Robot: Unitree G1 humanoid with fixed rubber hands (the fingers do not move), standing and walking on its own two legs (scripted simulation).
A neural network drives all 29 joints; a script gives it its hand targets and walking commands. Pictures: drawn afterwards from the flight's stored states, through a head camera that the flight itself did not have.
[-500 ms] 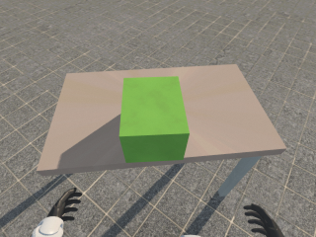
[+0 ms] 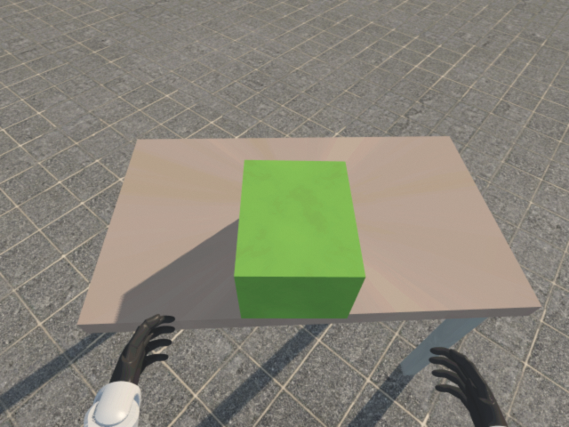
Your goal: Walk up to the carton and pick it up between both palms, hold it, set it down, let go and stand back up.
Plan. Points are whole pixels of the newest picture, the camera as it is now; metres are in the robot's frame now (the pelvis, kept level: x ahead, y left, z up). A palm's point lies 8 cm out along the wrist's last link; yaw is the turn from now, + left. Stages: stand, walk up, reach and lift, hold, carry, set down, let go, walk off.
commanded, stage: reach and lift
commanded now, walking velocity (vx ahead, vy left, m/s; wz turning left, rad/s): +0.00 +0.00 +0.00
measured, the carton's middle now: (294, 237) +0.44 +0.00 -0.07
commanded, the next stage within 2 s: none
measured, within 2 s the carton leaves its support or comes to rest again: neither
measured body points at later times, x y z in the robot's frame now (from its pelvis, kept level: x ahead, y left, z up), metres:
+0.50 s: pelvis +0.00 +0.00 +0.00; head -0.01 +0.01 +0.45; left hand +0.19 +0.21 -0.04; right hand +0.17 -0.26 -0.04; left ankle -0.04 +0.12 -0.74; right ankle +0.00 -0.11 -0.74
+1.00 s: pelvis +0.01 +0.00 +0.00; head +0.02 +0.01 +0.45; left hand +0.25 +0.21 -0.03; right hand +0.26 -0.23 -0.02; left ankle -0.04 +0.12 -0.74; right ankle +0.00 -0.11 -0.74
